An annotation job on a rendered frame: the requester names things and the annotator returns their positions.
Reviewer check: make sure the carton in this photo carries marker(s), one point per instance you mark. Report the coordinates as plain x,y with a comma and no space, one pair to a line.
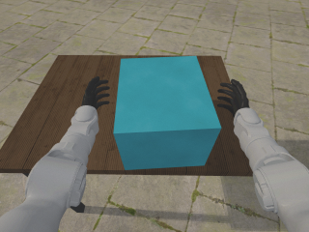
164,113

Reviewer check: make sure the robot left hand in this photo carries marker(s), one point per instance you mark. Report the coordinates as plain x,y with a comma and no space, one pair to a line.
91,93

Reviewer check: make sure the left robot forearm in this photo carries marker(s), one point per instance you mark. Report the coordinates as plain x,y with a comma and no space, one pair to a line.
78,141

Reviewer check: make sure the right robot forearm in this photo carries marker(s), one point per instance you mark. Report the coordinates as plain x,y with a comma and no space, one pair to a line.
256,142

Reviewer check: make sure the robot right hand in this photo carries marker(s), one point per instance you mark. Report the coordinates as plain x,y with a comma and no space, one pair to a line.
238,98

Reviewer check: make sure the left robot upper arm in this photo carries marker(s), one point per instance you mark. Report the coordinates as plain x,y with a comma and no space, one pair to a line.
56,184

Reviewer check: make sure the table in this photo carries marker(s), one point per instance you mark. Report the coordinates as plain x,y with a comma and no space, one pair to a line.
47,118

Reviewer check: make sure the right robot upper arm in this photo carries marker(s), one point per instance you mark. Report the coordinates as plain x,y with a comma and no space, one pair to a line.
283,188

